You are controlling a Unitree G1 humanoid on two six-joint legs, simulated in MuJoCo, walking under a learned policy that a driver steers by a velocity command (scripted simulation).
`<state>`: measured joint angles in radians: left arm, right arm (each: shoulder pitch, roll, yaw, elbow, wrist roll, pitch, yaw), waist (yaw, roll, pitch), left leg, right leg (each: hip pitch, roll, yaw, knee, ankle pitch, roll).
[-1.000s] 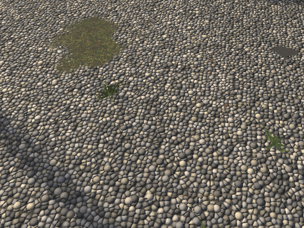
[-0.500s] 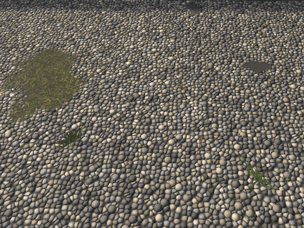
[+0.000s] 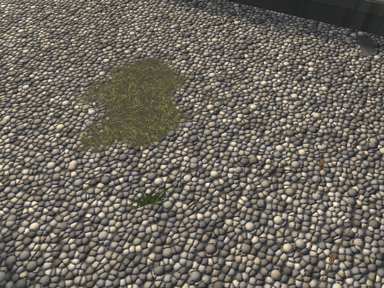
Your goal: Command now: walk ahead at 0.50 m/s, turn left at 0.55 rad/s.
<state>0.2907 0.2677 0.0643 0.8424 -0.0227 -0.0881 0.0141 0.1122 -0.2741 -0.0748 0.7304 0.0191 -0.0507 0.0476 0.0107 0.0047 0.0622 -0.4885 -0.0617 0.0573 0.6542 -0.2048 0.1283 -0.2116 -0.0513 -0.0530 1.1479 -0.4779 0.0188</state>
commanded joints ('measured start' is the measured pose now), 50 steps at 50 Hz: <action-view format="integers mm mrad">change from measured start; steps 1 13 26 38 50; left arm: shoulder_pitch -95 -307 16 77 41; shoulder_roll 118 49 139 169 163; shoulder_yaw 13 -7 27 35 21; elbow -152 -211 -160 -131 -192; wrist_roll -14 24 10 -6 -6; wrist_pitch -78 -31 -15 18 35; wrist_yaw -8 -24 -48 -4 1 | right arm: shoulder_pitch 185 233 130 -107 183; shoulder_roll -138 -135 -136 -50 -111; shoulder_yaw -40 -27 5 21 -21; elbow -26 -20 -75 -141 -86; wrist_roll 2 1 -1 -23 -22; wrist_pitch -21 -19 -61 -60 -58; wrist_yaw -9 -53 -38 -45 -48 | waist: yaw -67 -94 61 59 -89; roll -16 84 -59 -90 81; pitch -189 -75 -149 -72 -150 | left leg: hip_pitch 607 266 -294 -32 612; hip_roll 312 158 87 64 409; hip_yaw -576 -268 -177 -116 -567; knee -365 -407 634 -62 -357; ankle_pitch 74 234 -186 256 -151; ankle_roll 220 96 -85 -188 82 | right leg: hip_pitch -581 -322 310 -26 -596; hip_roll -29 9 -223 -48 14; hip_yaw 156 70 622 344 199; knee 180 -548 -879 -905 127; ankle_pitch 85 621 130 459 56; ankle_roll -40 29 -304 -239 -32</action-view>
